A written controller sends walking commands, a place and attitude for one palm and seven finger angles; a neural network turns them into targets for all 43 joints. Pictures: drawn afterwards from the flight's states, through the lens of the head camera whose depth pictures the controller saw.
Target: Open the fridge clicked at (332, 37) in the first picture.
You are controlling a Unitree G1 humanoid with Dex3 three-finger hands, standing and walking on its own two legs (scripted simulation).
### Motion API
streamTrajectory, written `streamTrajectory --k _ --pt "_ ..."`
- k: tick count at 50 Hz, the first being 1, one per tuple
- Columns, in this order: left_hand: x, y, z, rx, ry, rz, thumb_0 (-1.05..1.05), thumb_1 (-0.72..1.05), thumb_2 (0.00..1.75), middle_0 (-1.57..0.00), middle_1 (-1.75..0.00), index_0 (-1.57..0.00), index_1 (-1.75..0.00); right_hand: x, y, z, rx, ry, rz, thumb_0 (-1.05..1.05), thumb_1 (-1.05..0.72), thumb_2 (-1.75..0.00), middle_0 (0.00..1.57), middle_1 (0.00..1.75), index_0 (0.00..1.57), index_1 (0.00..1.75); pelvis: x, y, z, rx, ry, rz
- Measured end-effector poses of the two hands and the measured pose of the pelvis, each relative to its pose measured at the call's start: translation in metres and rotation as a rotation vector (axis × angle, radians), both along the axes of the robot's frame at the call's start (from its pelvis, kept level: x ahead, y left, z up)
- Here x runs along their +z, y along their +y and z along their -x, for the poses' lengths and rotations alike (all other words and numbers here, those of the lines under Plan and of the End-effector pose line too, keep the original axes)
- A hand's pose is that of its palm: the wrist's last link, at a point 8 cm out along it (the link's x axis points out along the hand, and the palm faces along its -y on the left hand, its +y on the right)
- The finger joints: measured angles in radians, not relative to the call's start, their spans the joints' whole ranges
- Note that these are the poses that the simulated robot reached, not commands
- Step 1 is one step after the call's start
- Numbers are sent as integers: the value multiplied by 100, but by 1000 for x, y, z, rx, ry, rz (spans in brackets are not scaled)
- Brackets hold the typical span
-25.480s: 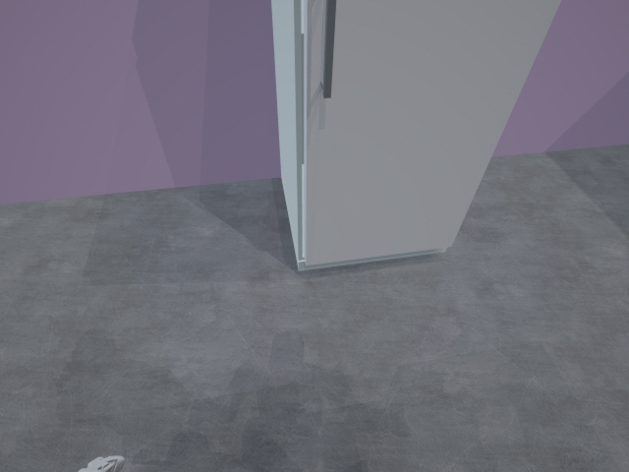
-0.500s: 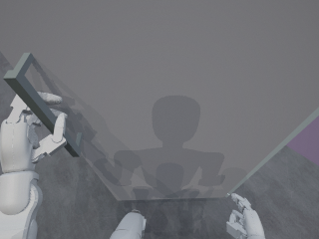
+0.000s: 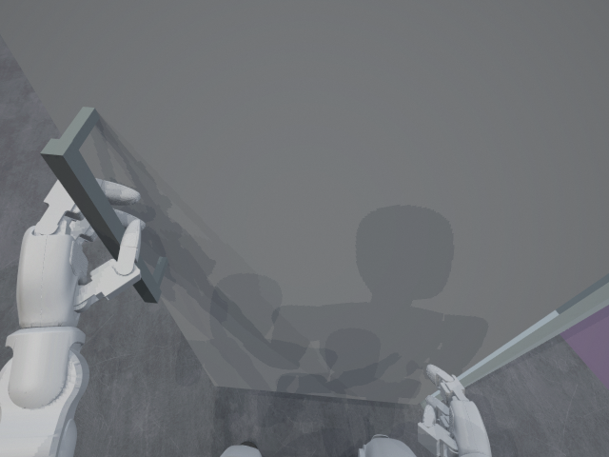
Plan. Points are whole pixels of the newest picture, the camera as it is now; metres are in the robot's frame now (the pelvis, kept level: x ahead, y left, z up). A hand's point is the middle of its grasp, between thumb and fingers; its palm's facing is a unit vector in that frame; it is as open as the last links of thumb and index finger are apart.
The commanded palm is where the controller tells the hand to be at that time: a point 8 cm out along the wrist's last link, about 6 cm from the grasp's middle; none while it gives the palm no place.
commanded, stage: walk backward, drawing the door open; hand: left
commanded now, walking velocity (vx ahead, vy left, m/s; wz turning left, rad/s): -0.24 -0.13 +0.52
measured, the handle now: (125, 226) +0.31 +0.22 +0.15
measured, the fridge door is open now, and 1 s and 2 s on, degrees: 61 67 66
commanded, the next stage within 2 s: stop walking and hold the door back in 0.10 s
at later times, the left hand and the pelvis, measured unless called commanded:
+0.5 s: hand (116, 354) +0.18 +0.18 +0.16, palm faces +0.48 -0.87 -0.13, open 5.5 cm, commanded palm +0.16 +0.22 +0.14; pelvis -0.09 -0.08 -0.01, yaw +15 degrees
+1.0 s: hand (122, 301) +0.22 +0.19 +0.16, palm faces +0.44 -0.87 -0.20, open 5.2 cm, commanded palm +0.16 +0.23 +0.14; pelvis -0.13 -0.09 -0.01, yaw +16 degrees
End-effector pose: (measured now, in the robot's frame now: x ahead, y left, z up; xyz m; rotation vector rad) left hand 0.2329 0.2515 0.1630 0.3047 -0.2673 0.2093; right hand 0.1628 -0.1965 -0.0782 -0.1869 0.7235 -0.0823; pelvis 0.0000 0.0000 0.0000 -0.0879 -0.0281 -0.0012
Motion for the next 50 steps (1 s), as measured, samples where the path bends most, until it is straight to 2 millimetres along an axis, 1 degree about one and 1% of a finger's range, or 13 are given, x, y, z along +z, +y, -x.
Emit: streamTrajectory --k 2,4,7,12,17,21,27,31,34,37,40,46,50 --pt "0 -5 14 65 -6 -17 -1 65 82 -45 -141 -34 -137 -7 -11 -2 33 -16 -17 1 -90 -90 20 30 20 30 -6 -18 4 19 3 -10" --pt "-2 -10 28 136 -31 -50 -3 64 82 -45 -141 -31 -136 -18 -27 -5 62 -34 -28 1 -90 -90 20 30 20 30 -19 -38 9 27 10 -56" --pt "0 -17 48 208 -19 -60 -4 65 82 -45 -141 -30 -135 -28 -55 -2 67 2 1 1 -90 -90 20 30 20 30 -20 -51 21 50 0 -61" --pt "2 -26 81 247 5 -54 -3 65 79 -45 -141 -31 -136 -15 -92 11 35 40 77 2 -91 -90 20 30 20 30 -11 -65 30 121 -9 -103" --pt "-6 -29 99 241 -73 9 -5 64 80 -45 -141 -37 -138 -5 -104 17 99 45 176 2 -91 -90 20 30 20 30 -13 -71 45 198 15 -97" --pt "-12 -28 101 231 -152 86 -6 63 80 -48 -145 -41 -139 -2 -95 19 149 13 198 2 -91 -90 19 30 20 30 -21 -71 69 221 -2 -92" --pt "-2 -33 96 241 -78 107 -3 69 82 -47 -146 -45 -139 -1 -56 40 247 -3 59 1 -91 -90 19 30 20 30 -9 -84 101 276 -35 -57" --pt "4 -35 91 267 -22 117 -1 73 84 -47 -145 -44 -140 -11 -39 60 313 33 -9 1 -91 -90 20 30 20 30 -7 -99 113 287 -23 -49" --pt "6 -36 89 300 6 97 -2 73 84 -46 -144 -43 -140 -26 -39 71 350 63 -35 1 -90 -90 20 30 20 30 -15 -113 118 303 -2 -74" --pt "7 -36 86 318 38 84 -4 72 83 -46 -143 -42 -140 -40 -56 82 336 104 -24 1 -90 -90 20 30 20 30 -17 -120 127 303 -10 -79" --pt "8 -33 81 316 73 76 -5 72 83 -46 -142 -43 -140 -44 -83 96 282 148 17 1 -90 -90 20 30 20 30 -11 -118 131 297 -12 -104" --pt "8 -24 64 281 108 81 -10 68 82 -46 -141 -45 -140 -36 -142 125 142 194 141 1 -91 -90 20 30 20 30 -5 -107 133 295 -2 -137" --pt "5 -21 53 237 60 95 -9 69 82 -46 -142 -45 -140 -32 -163 139 61 182 213 1 -91 -90 20 30 20 30 -14 -90 133 282 -3 -102"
